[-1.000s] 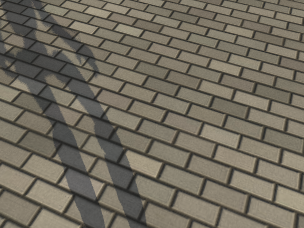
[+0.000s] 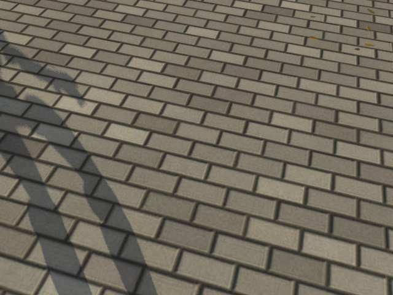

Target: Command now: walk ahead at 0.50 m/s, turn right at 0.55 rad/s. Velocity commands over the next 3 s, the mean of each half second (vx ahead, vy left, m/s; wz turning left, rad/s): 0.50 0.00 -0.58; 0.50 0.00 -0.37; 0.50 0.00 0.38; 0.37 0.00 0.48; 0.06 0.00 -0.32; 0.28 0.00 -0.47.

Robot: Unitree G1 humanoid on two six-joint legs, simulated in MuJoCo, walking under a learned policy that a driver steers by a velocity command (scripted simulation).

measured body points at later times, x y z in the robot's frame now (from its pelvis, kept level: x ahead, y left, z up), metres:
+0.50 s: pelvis +0.25 -0.09 -0.01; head +0.29 -0.11 +0.44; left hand +0.48 +0.12 -0.10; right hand +0.27 -0.39 -0.12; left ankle +0.21 +0.10 -0.64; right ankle +0.28 -0.18 -0.74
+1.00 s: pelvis +0.53 -0.13 +0.00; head +0.55 -0.13 +0.45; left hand +0.74 +0.06 -0.12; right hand +0.51 -0.43 -0.10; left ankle +0.61 -0.07 -0.74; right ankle +0.40 -0.22 -0.65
